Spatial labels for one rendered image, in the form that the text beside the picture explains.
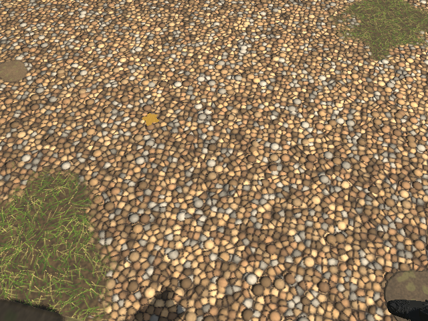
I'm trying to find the right robot hand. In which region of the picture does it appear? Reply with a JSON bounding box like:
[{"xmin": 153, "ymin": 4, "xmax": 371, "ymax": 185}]
[{"xmin": 387, "ymin": 300, "xmax": 428, "ymax": 321}]

